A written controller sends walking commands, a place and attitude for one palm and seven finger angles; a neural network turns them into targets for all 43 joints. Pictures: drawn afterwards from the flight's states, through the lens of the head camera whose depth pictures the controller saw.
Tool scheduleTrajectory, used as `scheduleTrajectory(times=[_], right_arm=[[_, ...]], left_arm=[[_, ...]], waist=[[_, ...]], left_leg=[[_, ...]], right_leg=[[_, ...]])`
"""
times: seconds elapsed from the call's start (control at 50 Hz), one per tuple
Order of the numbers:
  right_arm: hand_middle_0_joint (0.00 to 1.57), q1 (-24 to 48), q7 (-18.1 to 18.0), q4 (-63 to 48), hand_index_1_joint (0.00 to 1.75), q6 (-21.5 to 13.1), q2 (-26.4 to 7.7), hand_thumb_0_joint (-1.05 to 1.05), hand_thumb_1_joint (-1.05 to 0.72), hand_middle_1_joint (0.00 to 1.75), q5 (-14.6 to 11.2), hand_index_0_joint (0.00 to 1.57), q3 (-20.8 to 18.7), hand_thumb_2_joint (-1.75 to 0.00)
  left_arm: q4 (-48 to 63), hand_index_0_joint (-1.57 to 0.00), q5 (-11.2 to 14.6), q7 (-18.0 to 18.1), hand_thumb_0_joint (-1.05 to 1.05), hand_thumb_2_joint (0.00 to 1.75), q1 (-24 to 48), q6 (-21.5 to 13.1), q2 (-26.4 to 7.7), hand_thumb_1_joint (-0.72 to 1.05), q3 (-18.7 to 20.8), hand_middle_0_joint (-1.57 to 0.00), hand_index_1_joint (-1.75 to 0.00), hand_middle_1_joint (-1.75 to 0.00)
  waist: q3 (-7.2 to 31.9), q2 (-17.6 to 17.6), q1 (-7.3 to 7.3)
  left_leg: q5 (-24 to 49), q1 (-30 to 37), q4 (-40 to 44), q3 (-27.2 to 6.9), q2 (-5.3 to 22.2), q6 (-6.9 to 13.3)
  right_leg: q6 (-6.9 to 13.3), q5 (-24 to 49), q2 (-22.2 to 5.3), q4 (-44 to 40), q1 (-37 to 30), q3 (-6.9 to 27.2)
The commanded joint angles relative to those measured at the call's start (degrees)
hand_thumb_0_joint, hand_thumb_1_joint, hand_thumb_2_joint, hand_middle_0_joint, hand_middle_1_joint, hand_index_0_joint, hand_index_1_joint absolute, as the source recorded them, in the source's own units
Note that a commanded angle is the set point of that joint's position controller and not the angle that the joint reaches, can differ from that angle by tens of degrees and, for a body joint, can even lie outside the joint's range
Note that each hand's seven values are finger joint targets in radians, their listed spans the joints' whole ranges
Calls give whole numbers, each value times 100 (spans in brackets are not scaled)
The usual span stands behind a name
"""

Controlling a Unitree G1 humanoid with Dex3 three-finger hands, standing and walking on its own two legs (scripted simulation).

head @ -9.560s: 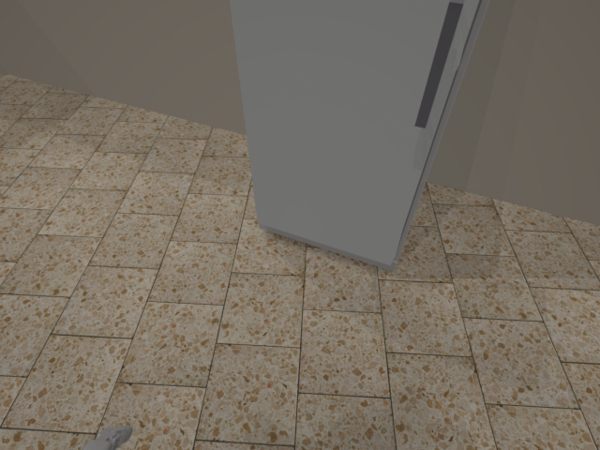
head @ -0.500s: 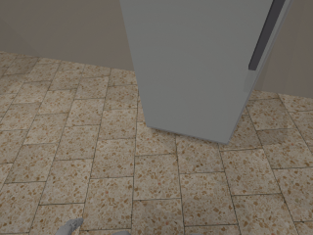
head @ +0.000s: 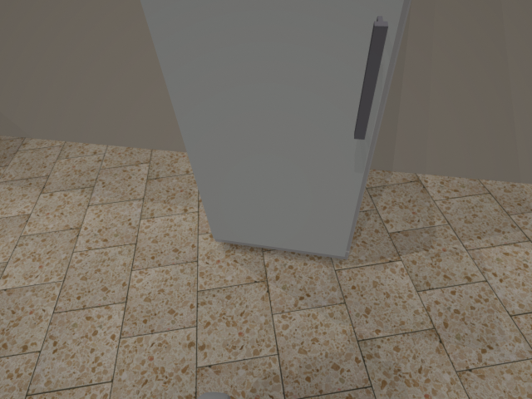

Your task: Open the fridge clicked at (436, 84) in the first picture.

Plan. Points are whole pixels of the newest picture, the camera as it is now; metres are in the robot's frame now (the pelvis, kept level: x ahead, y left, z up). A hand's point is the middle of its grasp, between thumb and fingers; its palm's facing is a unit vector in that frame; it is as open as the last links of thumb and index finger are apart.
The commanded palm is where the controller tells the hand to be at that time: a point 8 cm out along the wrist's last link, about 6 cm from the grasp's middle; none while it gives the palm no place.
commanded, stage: take the last steps up to it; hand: right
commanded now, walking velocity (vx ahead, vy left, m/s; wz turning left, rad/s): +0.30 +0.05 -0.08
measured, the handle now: (368, 83) +0.77 -0.17 +0.10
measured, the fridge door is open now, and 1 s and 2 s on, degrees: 0 0 0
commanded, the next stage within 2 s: come to a stop and stand still in 1.14 s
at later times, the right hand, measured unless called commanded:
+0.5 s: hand out of the picture +0.00 -0.09 -0.17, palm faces +0.12 +0.97 -0.21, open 7.4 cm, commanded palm none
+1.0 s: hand out of the picture -0.01 -0.04 -0.16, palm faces +0.28 +0.95 -0.13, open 7.4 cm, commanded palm none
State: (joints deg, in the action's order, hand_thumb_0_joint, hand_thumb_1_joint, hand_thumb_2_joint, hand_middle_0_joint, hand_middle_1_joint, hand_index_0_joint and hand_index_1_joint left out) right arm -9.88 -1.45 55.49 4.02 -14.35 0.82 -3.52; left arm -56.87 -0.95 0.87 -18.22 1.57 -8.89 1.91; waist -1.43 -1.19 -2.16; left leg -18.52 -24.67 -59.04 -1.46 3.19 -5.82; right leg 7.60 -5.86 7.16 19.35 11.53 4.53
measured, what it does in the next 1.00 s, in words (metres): walks ahead: left foot, then right foot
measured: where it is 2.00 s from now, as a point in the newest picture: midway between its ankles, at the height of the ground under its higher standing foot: outside the picture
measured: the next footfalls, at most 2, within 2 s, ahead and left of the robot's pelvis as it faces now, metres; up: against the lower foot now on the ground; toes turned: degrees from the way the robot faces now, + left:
left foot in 0.40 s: +0.02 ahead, +0.17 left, +0.00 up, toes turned +0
right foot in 0.96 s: +0.28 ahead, -0.05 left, +0.00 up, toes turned -12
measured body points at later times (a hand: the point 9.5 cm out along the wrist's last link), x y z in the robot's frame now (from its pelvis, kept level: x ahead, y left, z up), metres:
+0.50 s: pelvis +0.01 +0.09 +0.00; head -0.01 +0.11 +0.45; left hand -0.01 +0.32 -0.17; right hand -0.01 -0.14 -0.15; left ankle -0.02 +0.17 -0.75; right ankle +0.04 -0.03 -0.70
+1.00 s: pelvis +0.18 +0.04 -0.03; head +0.22 +0.04 +0.42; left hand +0.34 +0.21 -0.18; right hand -0.02 -0.09 -0.15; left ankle +0.00 +0.17 -0.71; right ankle +0.24 -0.04 -0.75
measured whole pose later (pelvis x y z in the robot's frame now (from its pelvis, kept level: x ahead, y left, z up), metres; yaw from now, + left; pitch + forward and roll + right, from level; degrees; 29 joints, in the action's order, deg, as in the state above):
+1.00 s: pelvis +0.18 +0.04 -0.03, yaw -6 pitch +0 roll +0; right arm -34.6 -1.9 70.5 -3.4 -1.9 0.5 -0.1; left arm -57.8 -1.4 -0.1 -3.2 -3.3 -6.9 1.4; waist -4.5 0.3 4.3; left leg -28.9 -1.3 -41.8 4.6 2.7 0.2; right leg 5.5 -11.8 0.7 35.3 23.4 -8.5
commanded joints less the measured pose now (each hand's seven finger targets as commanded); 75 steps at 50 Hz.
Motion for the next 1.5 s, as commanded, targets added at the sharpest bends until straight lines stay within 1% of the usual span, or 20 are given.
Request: scheduleTrajectory(times=[0.0, 0.2, 0.32, 0.34, 0.38, 0.4, 0.44, 0.52, 0.62, 0.82, 0.9, 0.92, 0.96, 0.98, 1.04, 1.14, 1.32, 1.42, 1.46, 1.48], right_arm=[[20, 69, -33, -349, 30, -143, -376, 0, -90, 30, 13, 20, -83, -90], [20, -129, 102, -164, 30, -300, -96, 0, -90, 30, 31, 20, 56, -90], [20, -1234, 114, 308, 30, -434, 140, 0, -90, 30, -8, 20, 49, -90], [20, -1482, 84, 426, 30, -476, 35, 0, -90, 30, 11, 20, 23, -90], [20, -1796, -31, 416, 30, -502, -577, 0, -90, 30, 110, 20, -115, -90], [20, -1628, -38, 319, 30, -511, -622, 0, -90, 30, 11, 20, -90, -90], [20, -1180, -26, 312, 30, -623, -396, 0, -90, 30, -32, 20, -85, -90], [20, -1501, -3, 589, 30, -801, 180, 0, -90, 30, -39, 20, 109, -90], [20, -2539, -39, 986, 30, -911, 455, 0, -90, 30, 10, 20, 209, -90], [20, -3206, -138, 1348, 30, -909, 389, 0, -90, 30, 90, 20, 208, -90], [20, -2834, -153, 1292, 30, -911, 142, 0, -90, 30, 39, 20, 153, -90], [20, -2673, -142, 1267, 30, -915, 130, 0, -90, 30, 3, 20, 132, -90], [20, -2855, -84, 1017, 30, -919, 653, 0, -90, 30, -129, 20, 229, -90], [20, -2526, -107, 914, 30, -846, 455, 0, -90, 30, -76, 20, 157, -90], [20, -1789, -5, 819, 30, -707, 629, 0, -90, 30, 22, 20, 93, -90], [20, -1983, 32, 723, 30, -462, 749, 0, -90, 30, 74, 20, 20, -90], [20, -505, -2, 93, 30, -364, 386, 0, -90, 30, 50, 20, 117, -90], [20, -740, -48, -4, 30, -407, -80, 0, -90, 30, 63, 20, 48, -90], [20, -1023, -90, 66, 30, -483, -605, 0, -90, 30, 56, 20, -60, -90], [20, -1111, -95, 63, 30, -485, -697, 0, -90, 30, 21, 20, -60, -90]], left_arm=[[193, -20, -23, 111, 0, 90, -249, -145, -1049, 90, 263, -20, -30, -30], [-249, -20, -71, 123, 0, 90, -695, -219, -1053, 90, 236, -20, -30, -30], [-371, -20, -43, 80, 0, 90, -392, -205, -1023, 90, 248, -20, -30, -30], [-387, -20, -20, 59, 0, 90, -368, -198, -875, 90, 245, -20, -30, -30], [-112, -20, 42, 33, 0, 90, -216, -209, -301, 90, 146, -20, -30, -30], [-6, -20, -74, -10, 0, 90, 76, -206, -631, 90, 239, -20, -30, -30], [-130, -20, -110, -93, 0, 90, -110, -129, -589, 90, 297, -20, -30, -30], [-281, -20, -86, -163, 0, 90, -270, -110, -367, 90, 324, -20, -30, -30], [-131, -20, -81, -141, 0, 90, 300, -160, -276, 90, 268, -20, -30, -30], [256, -20, -24, -211, 0, 90, 1833, -337, -40, 90, 41, -20, -30, -30], [-87, -20, -16, -76, 0, 90, 720, -471, -180, 90, 71, -20, -30, -30], [-338, -20, -32, -28, 0, 90, -123, -488, -443, 90, 136, -20, -30, -30], [-613, -20, -44, 74, 0, 90, -1281, -511, -1355, 90, 336, -20, -30, -30], [-553, -20, 57, 69, 0, 90, -1023, -467, -1315, 90, 329, -20, -30, -30], [-308, -20, 29, 87, 0, 90, 1, -593, -517, 90, 123, -20, -30, -30], [-258, -20, 22, 85, 0, 90, -39, -707, -203, 90, 68, -20, -30, -30], [-254, -20, -43, 136, 0, 90, -188, -509, -568, 90, 65, -20, -30, -30], [-305, -20, 20, 144, 0, 90, -284, -276, -604, 90, 151, -20, -30, -30], [-265, -20, 82, 106, 0, 90, -620, -181, -332, 90, 183, -20, -30, -30], [-220, -20, 96, 132, 0, 90, -534, -106, -302, 90, 201, -20, -30, -30]], waist=[[225, 664, -17], [-112, 743, -72], [-100, 772, 349], [-169, 513, 422], [-664, -1377, 557], [-1045, -812, 487], [-921, -670, 176], [-1037, -219, 84], [-941, -593, 414], [-895, -779, 693], [57, -874, 65], [530, -699, -323], [1793, 1011, -446], [1488, 451, -323], [-260, 58, 83], [-187, 678, 447], [-414, 806, 244], [-271, 404, 436], [406, -592, 385], [597, -621, 456]], left_leg=[[-213, -535, 320, -121, 13, 122], [-685, 73, 1416, 175, -218, 441], [-55, 2064, 3453, 555, -448, 568], [-14, 2681, 3890, 404, -316, 636], [-2686, 2839, 5418, -2407, 1775, 1350], [-3139, 1663, 5873, -2705, 2201, 1512], [-2913, 1116, 5916, -2203, 1756, 1324], [-624, 1322, 5543, -621, 1045, 980], [1453, 2288, 5127, -399, 992, 766], [4672, 3044, 4383, -111, 1139, 1324], [6654, 2814, 2668, 335, 896, 1091], [5645, 2066, 1715, 391, 833, 963], [-1302, -450, -1325, 591, -276, 667], [-1406, -561, -1866, 169, -47, 794], [-304, -579, -1623, 116, 428, 622], [412, -320, -962, 244, 350, 460], [691, 75, 1608, 573, 77, 435], [2363, 1298, 3173, 428, 205, 527], [6367, 2305, 2940, -984, 1806, 1490], [6704, 2136, 3229, -1027, 2273, 1975]], right_leg=[[-197, -1176, -1845, -945, -618, 2227], [207, -3067, -1880, -1399, -20, 2559], [-119, -2698, -1419, -878, 940, 1599], [-318, -2768, -1174, -457, 1473, 1241], [-688, -2505, -267, 2218, 3230, -231], [-657, -2137, -561, 3159, 3142, -103], [-721, -1443, -803, 3889, 2693, -197], [-883, -329, -980, 4445, 2739, -384], [-910, -98, -1065, 4403, 3318, -460], [-739, -639, -979, 2473, 2861, -1160], [-425, -356, -339, 1117, 470, -1579], [-335, 227, -648, 860, -888, -1256], [751, 3040, -3282, 841, -3316, 1781], [888, 2699, -3441, 434, -2601, 1593], [317, 1664, -2738, -387, -245, 493], [-139, 2555, -2166, -601, 192, -550], [-111, 4273, -2087, 93, -397, -702], [-429, 2662, -1829, 1113, -151, -627], [-825, -1474, -838, 2572, 825, -1032], [-825, -3072, -693, 3462, 775, -825]])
